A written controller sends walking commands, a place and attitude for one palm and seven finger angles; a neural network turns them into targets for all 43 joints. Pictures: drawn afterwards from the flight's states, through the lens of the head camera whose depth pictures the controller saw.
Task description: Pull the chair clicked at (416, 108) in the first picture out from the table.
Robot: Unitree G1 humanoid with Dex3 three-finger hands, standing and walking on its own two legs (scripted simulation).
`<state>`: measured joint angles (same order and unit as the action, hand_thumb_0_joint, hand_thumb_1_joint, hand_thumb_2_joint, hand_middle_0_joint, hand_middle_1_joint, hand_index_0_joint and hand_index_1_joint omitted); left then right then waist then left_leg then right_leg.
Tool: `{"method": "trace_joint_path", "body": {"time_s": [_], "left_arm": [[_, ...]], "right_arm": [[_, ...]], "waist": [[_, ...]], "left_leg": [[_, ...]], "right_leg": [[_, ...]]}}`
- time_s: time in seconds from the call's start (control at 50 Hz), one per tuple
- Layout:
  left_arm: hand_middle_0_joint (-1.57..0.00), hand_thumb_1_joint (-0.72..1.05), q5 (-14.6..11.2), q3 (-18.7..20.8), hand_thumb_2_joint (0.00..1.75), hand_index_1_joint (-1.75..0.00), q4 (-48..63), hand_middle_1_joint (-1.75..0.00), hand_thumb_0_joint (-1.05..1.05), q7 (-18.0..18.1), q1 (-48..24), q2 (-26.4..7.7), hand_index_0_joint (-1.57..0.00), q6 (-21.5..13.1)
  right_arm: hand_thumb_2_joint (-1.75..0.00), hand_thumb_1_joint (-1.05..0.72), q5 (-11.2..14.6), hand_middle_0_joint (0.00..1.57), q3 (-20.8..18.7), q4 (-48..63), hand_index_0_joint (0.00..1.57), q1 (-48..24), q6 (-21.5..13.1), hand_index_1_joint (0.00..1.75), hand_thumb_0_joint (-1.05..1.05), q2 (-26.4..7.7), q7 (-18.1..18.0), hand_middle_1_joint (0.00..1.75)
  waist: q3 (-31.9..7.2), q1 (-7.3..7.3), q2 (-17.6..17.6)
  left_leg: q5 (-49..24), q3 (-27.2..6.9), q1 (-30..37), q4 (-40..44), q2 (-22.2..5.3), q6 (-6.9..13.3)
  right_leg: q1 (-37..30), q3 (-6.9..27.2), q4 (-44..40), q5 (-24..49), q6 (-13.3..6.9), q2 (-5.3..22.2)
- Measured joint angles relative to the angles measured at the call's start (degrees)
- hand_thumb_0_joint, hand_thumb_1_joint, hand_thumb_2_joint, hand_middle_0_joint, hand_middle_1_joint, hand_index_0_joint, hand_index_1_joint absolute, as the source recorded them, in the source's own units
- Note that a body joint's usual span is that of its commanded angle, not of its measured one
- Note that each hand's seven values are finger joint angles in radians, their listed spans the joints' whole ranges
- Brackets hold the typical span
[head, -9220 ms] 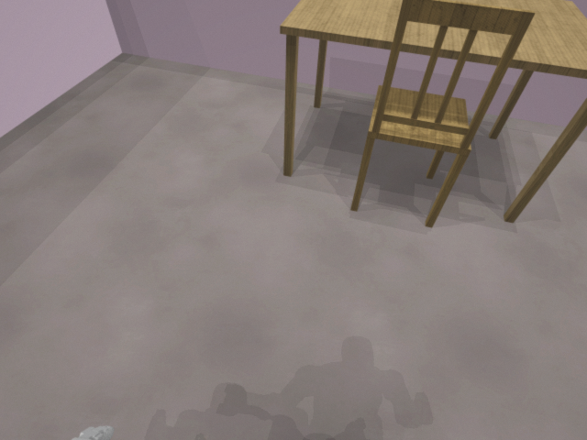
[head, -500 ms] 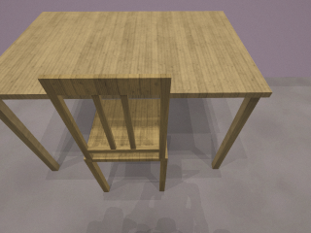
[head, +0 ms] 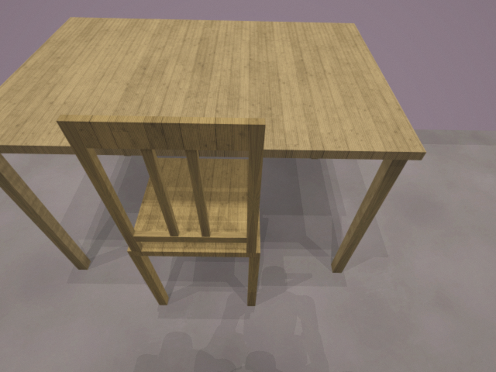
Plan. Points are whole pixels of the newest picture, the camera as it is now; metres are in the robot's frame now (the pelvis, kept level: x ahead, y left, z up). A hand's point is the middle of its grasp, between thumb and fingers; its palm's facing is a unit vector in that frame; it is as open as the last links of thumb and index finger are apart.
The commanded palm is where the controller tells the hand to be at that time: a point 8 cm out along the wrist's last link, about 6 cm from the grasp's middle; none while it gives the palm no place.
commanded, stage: look again from close up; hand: left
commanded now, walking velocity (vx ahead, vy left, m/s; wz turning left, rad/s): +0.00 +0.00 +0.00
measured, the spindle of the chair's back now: (163, 197) +0.48 +0.23 -0.08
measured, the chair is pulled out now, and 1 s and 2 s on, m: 0.00 0.00 0.00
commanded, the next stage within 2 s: shuffle to correct the standing spot in 0.24 s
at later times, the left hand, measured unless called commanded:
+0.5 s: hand out of the picture -0.01 +0.17 -0.18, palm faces +0.03 -0.99 -0.16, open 7.4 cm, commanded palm none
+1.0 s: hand out of the picture +0.08 +0.21 -0.17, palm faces +0.02 -0.98 -0.22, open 7.3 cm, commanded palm none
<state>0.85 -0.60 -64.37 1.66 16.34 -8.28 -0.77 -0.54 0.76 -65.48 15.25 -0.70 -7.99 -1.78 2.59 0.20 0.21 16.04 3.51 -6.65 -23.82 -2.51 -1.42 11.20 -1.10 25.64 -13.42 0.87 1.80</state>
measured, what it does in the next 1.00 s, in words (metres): shifts its weight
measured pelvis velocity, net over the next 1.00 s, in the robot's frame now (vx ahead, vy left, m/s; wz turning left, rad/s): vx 0.06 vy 0.03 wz -0.02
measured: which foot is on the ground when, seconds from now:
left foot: down 0.00-1.00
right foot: down 0.00-1.00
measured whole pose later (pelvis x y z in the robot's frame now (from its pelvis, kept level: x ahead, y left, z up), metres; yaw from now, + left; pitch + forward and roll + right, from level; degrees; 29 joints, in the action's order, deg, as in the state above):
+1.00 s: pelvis +0.06 +0.03 +0.00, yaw -1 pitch +0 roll -1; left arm 0.9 2.1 -61.6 2.7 13.9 -9.2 -0.2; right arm -0.8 -1.1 -63.6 16.5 -0.7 -6.4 -3.5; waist 4.1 -0.5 -0.3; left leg 18.2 4.9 -4.3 -26.7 -1.7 0.6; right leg 11.9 -2.9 33.5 -13.8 1.2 3.6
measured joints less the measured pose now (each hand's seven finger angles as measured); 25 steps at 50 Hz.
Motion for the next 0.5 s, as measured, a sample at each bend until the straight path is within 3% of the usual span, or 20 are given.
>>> {"method": "trace_joint_path", "body": {"time_s": [0.5], "left_arm": [[-0.20, 0.91, 0.6, 1.0, 0.89, -0.29, 0.7, -0.30, 0.00, -0.5, 1.8, 0.7, -0.20, 0.4]], "right_arm": [[-0.90, -0.91, -0.5, 0.20, -0.4, 0.2, 0.20, 2.9, 0.4, 0.30, 0.00, 1.2, 0.5, 0.30]], "waist": [[-0.6, 0.28, 0.3]], "left_leg": [[2.1, 0.3, -1.2, -3.0, 0.2, 0.6]], "right_leg": [[1.2, 0.4, 2.8, -1.9, 0.0, 0.3]]}}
